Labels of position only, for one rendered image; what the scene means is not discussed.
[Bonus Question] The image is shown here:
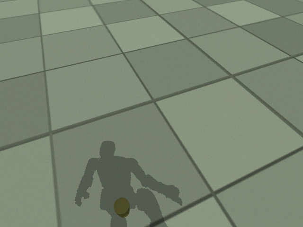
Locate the cup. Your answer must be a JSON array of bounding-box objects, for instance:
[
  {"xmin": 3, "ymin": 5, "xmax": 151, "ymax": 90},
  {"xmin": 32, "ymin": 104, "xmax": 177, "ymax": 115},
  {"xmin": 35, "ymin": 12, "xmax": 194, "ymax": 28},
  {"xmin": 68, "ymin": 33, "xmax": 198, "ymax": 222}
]
[{"xmin": 114, "ymin": 198, "xmax": 130, "ymax": 218}]

